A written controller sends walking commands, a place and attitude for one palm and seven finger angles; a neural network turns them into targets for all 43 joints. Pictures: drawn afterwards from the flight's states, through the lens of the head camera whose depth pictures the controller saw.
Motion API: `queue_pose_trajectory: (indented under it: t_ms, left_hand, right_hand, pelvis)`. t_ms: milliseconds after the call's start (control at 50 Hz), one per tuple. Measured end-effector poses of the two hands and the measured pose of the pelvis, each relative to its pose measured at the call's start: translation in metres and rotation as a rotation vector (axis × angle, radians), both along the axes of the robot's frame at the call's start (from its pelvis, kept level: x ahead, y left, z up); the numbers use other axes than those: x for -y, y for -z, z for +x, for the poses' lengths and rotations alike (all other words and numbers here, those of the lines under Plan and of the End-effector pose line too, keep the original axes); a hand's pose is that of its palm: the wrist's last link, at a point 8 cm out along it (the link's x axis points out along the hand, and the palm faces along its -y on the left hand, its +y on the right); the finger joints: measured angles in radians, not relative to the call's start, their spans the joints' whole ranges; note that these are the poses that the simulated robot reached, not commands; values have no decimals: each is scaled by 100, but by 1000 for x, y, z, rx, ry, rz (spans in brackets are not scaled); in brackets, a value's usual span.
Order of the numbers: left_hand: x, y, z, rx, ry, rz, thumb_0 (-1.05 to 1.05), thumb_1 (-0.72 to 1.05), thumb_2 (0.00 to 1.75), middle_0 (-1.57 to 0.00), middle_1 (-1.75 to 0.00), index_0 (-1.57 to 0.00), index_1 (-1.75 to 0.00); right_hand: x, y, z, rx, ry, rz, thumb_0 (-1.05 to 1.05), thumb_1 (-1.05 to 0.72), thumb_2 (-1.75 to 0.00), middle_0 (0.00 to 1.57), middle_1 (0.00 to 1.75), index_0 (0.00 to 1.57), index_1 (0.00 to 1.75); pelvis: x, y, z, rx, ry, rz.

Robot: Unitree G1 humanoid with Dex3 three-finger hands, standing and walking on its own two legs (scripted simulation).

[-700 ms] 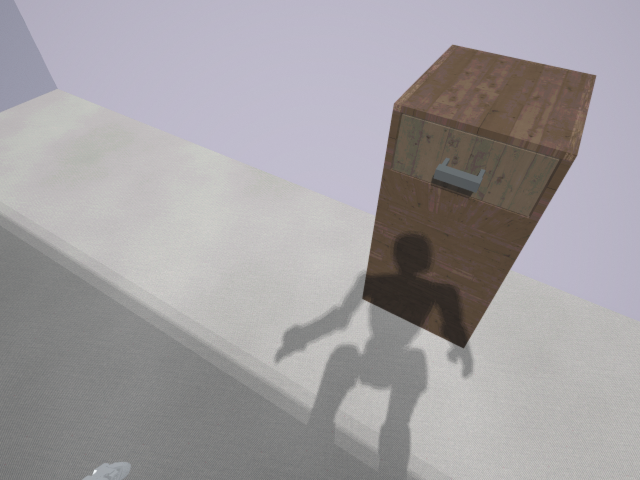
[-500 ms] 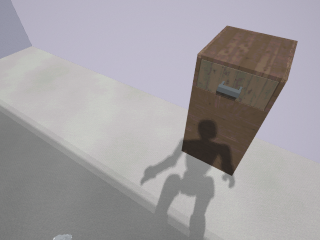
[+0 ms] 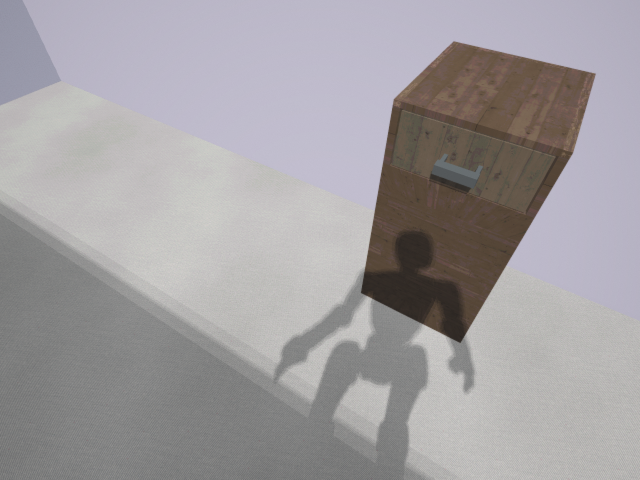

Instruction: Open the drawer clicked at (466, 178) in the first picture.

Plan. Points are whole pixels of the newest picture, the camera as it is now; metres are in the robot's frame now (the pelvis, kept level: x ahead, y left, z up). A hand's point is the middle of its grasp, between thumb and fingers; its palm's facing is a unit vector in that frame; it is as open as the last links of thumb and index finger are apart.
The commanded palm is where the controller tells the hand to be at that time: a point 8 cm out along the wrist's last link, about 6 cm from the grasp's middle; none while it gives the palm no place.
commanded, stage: stand and wait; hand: left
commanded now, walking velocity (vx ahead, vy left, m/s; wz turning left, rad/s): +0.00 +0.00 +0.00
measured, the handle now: (458, 168) +0.81 -0.28 -0.07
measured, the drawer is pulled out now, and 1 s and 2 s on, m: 0.00 0.00 0.00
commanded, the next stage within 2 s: look at it before walking up in 0.12 s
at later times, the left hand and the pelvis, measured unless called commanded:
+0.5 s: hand out of the picture +0.08 +0.24 -0.15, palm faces -0.03 -0.94 -0.34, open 7.4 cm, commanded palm none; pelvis +0.00 +0.00 +0.00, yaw +0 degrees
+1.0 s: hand out of the picture +0.08 +0.24 -0.16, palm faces -0.04 -0.94 -0.34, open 7.4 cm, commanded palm none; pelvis +0.01 +0.00 +0.00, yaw -2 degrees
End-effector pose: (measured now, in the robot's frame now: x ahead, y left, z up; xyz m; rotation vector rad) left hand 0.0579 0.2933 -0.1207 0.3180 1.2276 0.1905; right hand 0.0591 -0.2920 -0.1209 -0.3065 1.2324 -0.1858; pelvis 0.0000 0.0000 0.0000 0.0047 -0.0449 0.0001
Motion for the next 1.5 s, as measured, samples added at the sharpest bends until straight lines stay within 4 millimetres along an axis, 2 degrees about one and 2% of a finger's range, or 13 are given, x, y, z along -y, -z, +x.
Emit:
queue_pose_trajectory:
  t_ms: [280,980,1080,1200,1280,1360,1500]
  left_hand:
    - [3,-4,13,35,10,0,1,90,90,-20,-30,-20,-30]
    - [6,-2,17,7,6,1,1,90,90,-20,-30,-20,-30]
    - [19,9,15,-32,34,-26,1,90,90,-20,-30,-20,-30]
    - [41,23,15,-65,88,-73,1,90,90,-20,-30,-20,-30]
    - [60,23,19,-68,119,-76,1,91,90,-20,-30,-20,-30]
    - [77,25,20,-38,159,-57,1,90,90,-20,-30,-20,-30]
    - [96,11,13,-53,180,-66,1,90,90,-20,-30,-20,-30]
  right_hand:
    - [-2,-1,9,27,-9,9,1,-91,-90,21,30,20,30]
    - [0,-2,22,36,4,0,1,-91,-90,21,30,20,30]
    - [-13,7,9,50,59,27,1,-91,-90,20,30,20,30]
    - [-26,22,-25,25,141,74,1,-91,-90,20,30,20,30]
    - [-24,35,-49,10,202,109,1,-91,-90,21,30,20,30]
    - [-12,52,-66,-2,260,130,1,-90,-90,21,30,20,30]
    - [1,31,-80,10,311,118,1,-91,-90,20,30,20,30]
  pelvis:
    - [1,-1,0,-2,0,1]
    - [3,-1,9,-8,26,0]
    - [2,4,4,-14,74,3]
    - [4,13,-5,-25,136,25]
    - [14,17,-10,-16,189,34]
    - [27,27,-16,-23,234,28]
    - [34,9,-23,-38,273,29]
